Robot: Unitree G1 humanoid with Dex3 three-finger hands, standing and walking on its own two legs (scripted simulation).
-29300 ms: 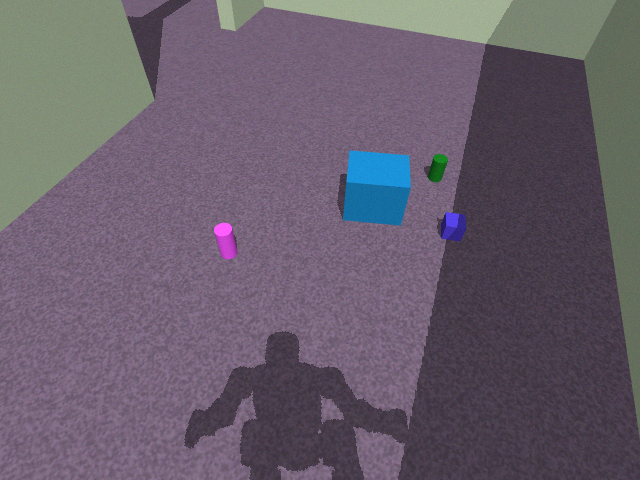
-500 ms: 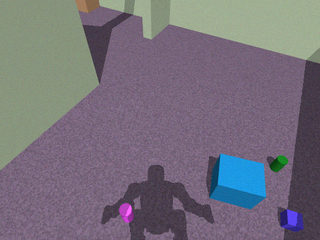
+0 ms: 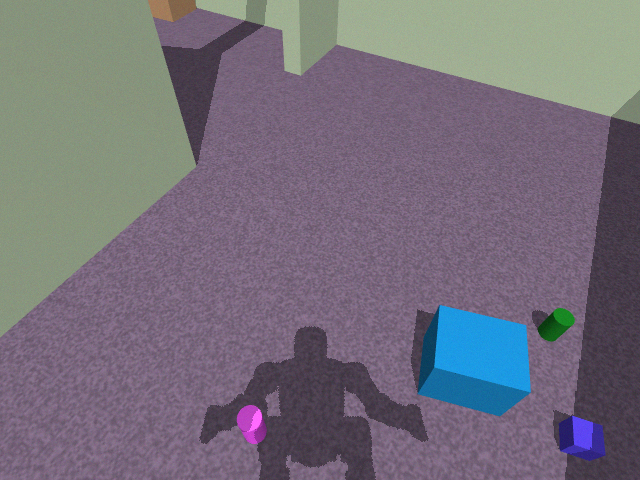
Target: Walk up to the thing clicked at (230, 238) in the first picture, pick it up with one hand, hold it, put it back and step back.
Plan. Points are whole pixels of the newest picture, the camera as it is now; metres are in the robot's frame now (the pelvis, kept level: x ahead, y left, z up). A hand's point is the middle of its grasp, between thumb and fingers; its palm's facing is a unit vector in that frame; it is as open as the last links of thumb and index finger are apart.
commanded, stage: step back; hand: left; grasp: from the side
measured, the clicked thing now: (252, 425) +0.36 +0.19 -0.71
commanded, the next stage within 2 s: none
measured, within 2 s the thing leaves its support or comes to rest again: neither
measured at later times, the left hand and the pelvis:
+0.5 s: hand out of the picture +0.04 +0.29 -0.18, palm faces +0.00 -0.93 -0.38, open 7.4 cm; pelvis -0.10 +0.02 -0.03, yaw +2 degrees
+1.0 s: hand out of the picture -0.08 +0.28 -0.16, palm faces -0.05 -0.92 -0.40, open 7.4 cm; pelvis -0.20 +0.03 -0.02, yaw -3 degrees
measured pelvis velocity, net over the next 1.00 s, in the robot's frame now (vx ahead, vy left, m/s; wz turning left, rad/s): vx -0.20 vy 0.03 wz -0.05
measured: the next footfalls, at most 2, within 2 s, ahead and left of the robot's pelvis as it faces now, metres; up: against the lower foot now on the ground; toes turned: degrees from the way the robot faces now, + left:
left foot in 0.46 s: -0.09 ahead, +0.12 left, +0.00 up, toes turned +0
right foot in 0.84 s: -0.13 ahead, -0.09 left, +0.00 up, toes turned +1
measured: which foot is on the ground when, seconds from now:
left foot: down 0.00-0.22, up 0.24-0.44, down 0.46-0.86, up 0.88-1.00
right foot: down 0.00-0.46, up 0.48-0.82, down 0.84-1.00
